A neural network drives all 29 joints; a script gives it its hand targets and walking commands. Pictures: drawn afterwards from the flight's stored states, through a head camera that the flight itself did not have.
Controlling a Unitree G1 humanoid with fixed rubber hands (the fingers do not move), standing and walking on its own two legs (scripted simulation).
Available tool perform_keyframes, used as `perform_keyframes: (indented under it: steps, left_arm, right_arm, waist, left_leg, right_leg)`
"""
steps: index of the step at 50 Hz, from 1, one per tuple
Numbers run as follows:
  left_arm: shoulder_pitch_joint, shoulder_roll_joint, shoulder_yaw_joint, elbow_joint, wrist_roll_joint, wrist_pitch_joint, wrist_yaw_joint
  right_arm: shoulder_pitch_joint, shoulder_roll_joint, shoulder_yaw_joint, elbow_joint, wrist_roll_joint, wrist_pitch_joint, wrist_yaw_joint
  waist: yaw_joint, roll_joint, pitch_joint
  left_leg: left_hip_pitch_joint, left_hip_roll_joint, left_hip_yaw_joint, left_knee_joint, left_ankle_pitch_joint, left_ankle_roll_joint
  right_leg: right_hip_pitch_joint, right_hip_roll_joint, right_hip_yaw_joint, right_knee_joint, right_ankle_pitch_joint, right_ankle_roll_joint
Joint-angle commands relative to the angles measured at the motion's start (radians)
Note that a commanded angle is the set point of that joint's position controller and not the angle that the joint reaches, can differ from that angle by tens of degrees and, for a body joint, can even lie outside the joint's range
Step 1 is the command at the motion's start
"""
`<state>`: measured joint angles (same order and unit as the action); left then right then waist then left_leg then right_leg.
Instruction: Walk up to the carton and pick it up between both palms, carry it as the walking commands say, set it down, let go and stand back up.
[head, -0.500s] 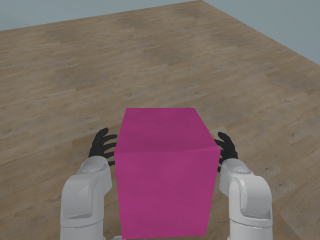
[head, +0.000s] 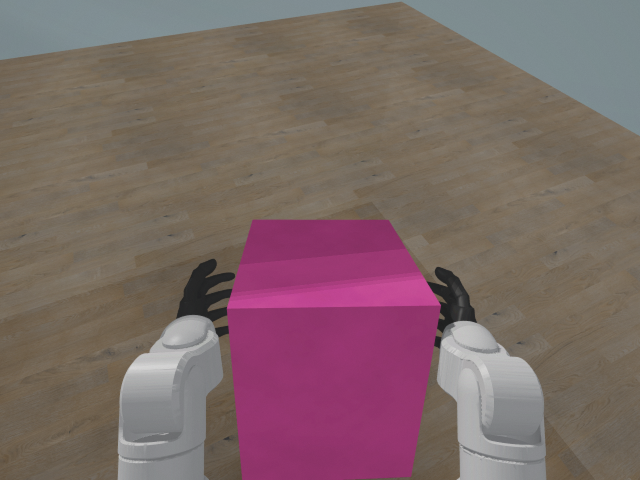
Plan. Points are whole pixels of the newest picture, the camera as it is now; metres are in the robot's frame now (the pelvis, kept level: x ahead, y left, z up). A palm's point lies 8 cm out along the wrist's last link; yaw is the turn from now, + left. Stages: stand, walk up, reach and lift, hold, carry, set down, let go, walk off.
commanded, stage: carry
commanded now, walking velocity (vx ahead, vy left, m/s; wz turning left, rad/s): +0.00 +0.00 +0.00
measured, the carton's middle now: (324, 336) +0.32 +0.02 +0.00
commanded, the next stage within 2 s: none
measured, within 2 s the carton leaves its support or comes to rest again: neither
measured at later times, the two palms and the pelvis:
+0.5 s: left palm (312, 458) +0.15 +0.02 +0.09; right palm out of the picture +0.14 -0.26 +0.10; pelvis -0.14 -0.11 +0.00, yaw -2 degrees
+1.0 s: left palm out of the picture -0.09 -0.11 -0.02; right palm out of the picture -0.14 -0.39 -0.02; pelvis -0.38 -0.20 -0.07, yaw -8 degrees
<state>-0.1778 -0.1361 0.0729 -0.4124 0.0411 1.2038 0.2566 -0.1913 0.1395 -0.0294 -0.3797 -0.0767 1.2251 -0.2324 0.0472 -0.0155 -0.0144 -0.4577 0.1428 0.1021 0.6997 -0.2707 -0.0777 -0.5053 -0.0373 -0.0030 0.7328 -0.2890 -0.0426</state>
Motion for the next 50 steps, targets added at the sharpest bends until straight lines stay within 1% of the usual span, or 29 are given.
perform_keyframes:
  steps: [1,5,10,12,15,17,20,24,26,27,28,29,31,32,33,34,36,38,39,40,41,43,44,45,46,47,48,49,50]
  left_arm:
    - [-0.366,-1.023,-0.604,0.022,-0.382,0.005,-0.272]
    - [-0.419,-1.064,-0.582,0.029,-0.355,-0.015,-0.294]
    - [-0.52,-1.085,-0.531,-0.084,-0.321,-0.051,-0.275]
    - [-0.468,-1.065,-0.515,-0.078,-0.295,-0.051,-0.253]
    - [-0.468,-1.061,-0.55,-0.082,-0.319,-0.062,-0.262]
    - [-0.465,-1.053,-0.568,-0.049,-0.297,-0.06,-0.264]
    - [-0.487,-1.044,-0.573,-0.044,-0.306,-0.065,-0.263]
    - [-0.441,-1.015,-0.587,-0.05,-0.305,-0.034,-0.264]
    - [-0.464,-1.005,-0.604,-0.031,-0.31,-0.016,-0.271]
    - [-0.451,-1.004,-0.604,-0.031,-0.314,-0.012,-0.27]
    - [-0.431,-1.01,-0.604,0.007,-0.322,0.0,-0.272]
    - [-0.527,-1.04,-0.622,-0.03,-0.349,-0.003,-0.274]
    - [-0.56,-1.013,-0.582,-0.05,-0.348,0.0,-0.263]
    - [-0.513,-0.985,-0.528,0.015,-0.307,0.014,-0.258]
    - [-0.514,-0.951,-0.487,0.012,-0.296,0.008,-0.255]
    - [-0.451,-0.945,-0.454,0.067,-0.255,0.014,-0.254]
    - [-0.462,-0.909,-0.444,0.091,-0.266,0.016,-0.258]
    - [-0.531,-0.916,-0.434,0.107,-0.262,0.013,-0.275]
    - [-0.59,-0.952,-0.439,0.069,-0.271,0.007,-0.286]
    - [-0.64,-0.972,-0.424,0.065,-0.295,0.005,-0.284]
    - [-0.672,-1.015,-0.45,0.026,-0.347,-0.011,-0.273]
    - [-0.726,-1.074,-0.493,-0.076,-0.385,-0.05,-0.269]
    - [-0.634,-1.066,-0.446,-0.077,-0.35,-0.07,-0.265]
    - [-0.659,-1.032,-0.463,-0.076,-0.337,-0.075,-0.252]
    - [-0.657,-0.983,-0.459,-0.035,-0.288,-0.06,-0.241]
    - [-0.572,-0.882,-0.307,0.23,-0.158,-0.106,-0.25]
    - [-0.63,-1.071,-0.502,-0.121,-0.312,-0.123,-0.252]
    - [-0.556,-1.097,-0.512,-0.066,-0.315,-0.122,-0.259]
    - [-0.608,-1.113,-0.554,-0.186,-0.377,-0.16,-0.264]
  right_arm:
    - [-0.393,0.932,0.533,-0.151,0.289,-0.046,0.188]
    - [-0.548,0.988,0.573,-0.183,0.334,-0.058,0.216]
    - [-0.689,1.065,0.623,-0.234,0.426,-0.065,0.245]
    - [-0.663,1.081,0.625,-0.215,0.449,-0.065,0.247]
    - [-0.596,1.082,0.582,-0.164,0.405,-0.096,0.251]
    - [-0.52,1.083,0.563,-0.084,0.387,-0.103,0.254]
    - [-0.535,1.05,0.534,-0.104,0.364,-0.112,0.253]
    - [-0.511,1.046,0.54,-0.123,0.342,-0.085,0.24]
    - [-0.494,1.042,0.509,-0.086,0.318,-0.072,0.229]
    - [-0.518,1.035,0.495,-0.09,0.314,-0.07,0.223]
    - [-0.515,1.001,0.481,-0.065,0.293,-0.056,0.217]
    - [-0.576,0.993,0.477,-0.087,0.294,-0.054,0.216]
    - [-0.574,0.984,0.494,-0.082,0.305,-0.033,0.211]
    - [-0.609,0.991,0.522,-0.055,0.321,-0.015,0.211]
    - [-0.605,1.007,0.539,-0.024,0.335,-0.005,0.215]
    - [-0.615,1.016,0.56,-0.008,0.358,0.003,0.218]
    - [-0.565,1.027,0.531,0.042,0.312,0.012,0.216]
    - [-0.566,1.067,0.511,0.071,0.269,0.012,0.212]
    - [-0.633,1.1,0.495,-0.003,0.297,-0.013,0.203]
    - [-0.654,1.09,0.472,0.005,0.311,-0.02,0.192]
    - [-0.714,1.029,0.451,-0.021,0.323,-0.039,0.184]
    - [-0.772,1.057,0.487,-0.128,0.353,-0.061,0.201]
    - [-0.801,1.055,0.536,-0.228,0.398,-0.08,0.198]
    - [-0.79,1.032,0.537,-0.238,0.409,-0.083,0.207]
    - [-0.64,1.089,0.525,-0.039,0.402,-0.057,0.216]
    - [-0.614,0.956,0.4,0.219,0.313,-0.101,0.229]
    - [-0.66,1.112,0.579,-0.132,0.442,-0.112,0.217]
    - [-0.639,1.135,0.597,-0.111,0.43,-0.117,0.217]
    - [-0.705,1.146,0.635,-0.232,0.444,-0.172,0.218]
  waist:
    - [-0.049,-0.329,-0.454]
    - [-0.038,-0.159,-0.44]
    - [-0.043,-0.18,-0.433]
    - [-0.05,-0.121,-0.49]
    - [-0.049,0.065,-0.491]
    - [-0.049,0.019,-0.453]
    - [-0.055,-0.011,-0.517]
    - [-0.078,-0.111,-0.508]
    - [-0.086,0.085,-0.507]
    - [-0.071,0.279,-0.501]
    - [-0.033,0.42,-0.421]
    - [0.004,0.354,-0.357]
    - [0.031,0.194,-0.387]
    - [0.028,-0.014,-0.416]
    - [0.011,-0.338,-0.337]
    - [-0.027,-0.465,-0.183]
    - [-0.102,-0.539,-0.236]
    - [-0.153,-0.591,-0.27]
    - [-0.218,-0.227,-0.343]
    - [-0.178,0.439,-0.311]
    - [-0.044,0.627,-0.233]
    - [0.032,0.179,-0.223]
    - [0.039,0.079,-0.291]
    - [-0.018,0.127,-0.305]
    - [-0.034,0.104,-0.395]
    - [-0.01,0.008,-0.468]
    - [-0.042,-0.14,-0.452]
    - [-0.059,-0.148,-0.468]
    - [-0.057,-0.178,-0.502]
  left_leg:
    - [-0.092,-0.033,-0.009,0.086,-0.234,0.015]
    - [0.038,-0.089,-0.009,0.158,-0.199,0.065]
    - [0.103,-0.092,-0.033,-0.031,-0.135,0.109]
    - [0.221,-0.115,0.001,-0.195,-0.116,0.122]
    - [0.043,-0.062,-0.139,-0.267,-0.331,0.166]
    - [-0.01,-0.126,-0.053,-0.156,-0.264,0.128]
    - [0.184,-0.16,0.01,-0.006,-0.19,0.129]
    - [0.293,-0.243,0.141,0.049,-0.277,0.166]
    - [0.173,-0.19,0.086,-0.014,-0.316,0.214]
    - [-0.081,-0.084,-0.054,-0.148,-0.415,0.238]
    - [-0.46,-0.004,-0.164,-0.258,-0.481,0.231]
    - [-0.668,0.082,-0.188,-0.318,-0.532,0.201]
    - [-0.629,-0.018,-0.091,-0.02,-0.334,0.09]
    - [-0.499,-0.081,-0.055,0.291,-0.206,0.063]
    - [-0.307,-0.18,-0.05,0.602,-0.218,0.048]
    - [-0.118,-0.198,-0.065,0.817,-0.223,0.029]
    - [0.183,-0.246,0.075,0.916,-0.211,0.073]
    - [0.377,-0.272,0.352,0.724,-0.307,0.085]
    - [0.276,-0.071,0.263,0.43,-0.29,0.237]
    - [-0.42,0.11,-0.144,0.095,-0.301,0.398]
    - [-1.133,0.227,-0.6,-0.362,-0.628,0.361]
    - [-1.01,0.176,-0.36,-0.436,-0.537,0.153]
    - [-0.647,0.078,-0.207,-0.303,-0.269,0.063]
    - [-0.326,0.034,-0.228,-0.182,-0.131,0.133]
    - [-0.246,0.004,-0.3,-0.005,-0.052,0.174]
    - [-0.283,-0.053,-0.22,0.138,-0.023,0.137]
    - [-0.27,-0.116,-0.163,0.39,-0.309,0.081]
    - [-0.273,-0.107,-0.107,0.49,-0.274,0.038]
    - [-0.363,-0.092,-0.048,0.515,-0.246,0.036]
  right_leg:
    - [0.43,-0.284,0.291,-0.266,0.52,-0.111]
    - [0.249,-0.218,0.213,-0.362,0.132,-0.1]
    - [0.186,-0.244,0.246,-0.5,-0.309,-0.086]
    - [0.223,-0.185,0.167,-0.485,-0.26,-0.042]
    - [0.344,-0.078,0.065,-0.4,-0.171,0.023]
    - [0.348,-0.145,0.157,-0.44,-0.247,-0.007]
    - [0.197,-0.174,0.132,-0.51,-0.287,0.0]
    - [0.088,-0.089,-0.043,-0.586,-0.378,0.152]
    - [0.163,-0.011,-0.163,-0.274,-0.402,0.174]
    - [0.309,0.052,-0.19,0.079,-0.358,0.135]
    - [0.501,0.029,-0.048,0.37,-0.285,0.043]
    - [0.582,-0.011,0.013,0.453,-0.18,-0.017]
    - [0.56,-0.1,0.123,0.28,-0.16,-0.066]
    - [0.405,-0.155,0.179,0.105,-0.291,-0.066]
    - [0.073,-0.234,0.271,-0.265,-0.541,-0.049]
    - [-0.267,-0.302,0.39,-0.594,-0.778,-0.04]
    - [-0.5,-0.226,0.104,-0.753,-0.836,0.182]
    - [-0.516,-0.078,-0.26,-0.727,-0.739,0.538]
    - [-0.345,0.095,-0.473,0.044,-0.596,0.621]
    - [-0.002,0.066,-0.227,1.249,-0.629,0.42]
    - [0.454,0.045,0.146,1.444,-0.51,0.203]
    - [0.53,-0.007,0.158,1.035,-0.203,-0.022]
    - [0.38,-0.034,0.102,0.698,-0.199,-0.031]
    - [0.211,-0.023,0.052,0.373,-0.272,-0.014]
    - [0.33,-0.052,0.088,0.112,-0.16,-0.009]
    - [0.546,-0.046,0.074,-0.099,-0.105,-0.005]
    - [0.517,-0.243,0.289,-0.229,0.348,-0.009]
    - [0.522,-0.319,0.333,-0.126,0.997,0.017]
    - [0.628,-0.316,0.281,-0.062,1.33,0.062]
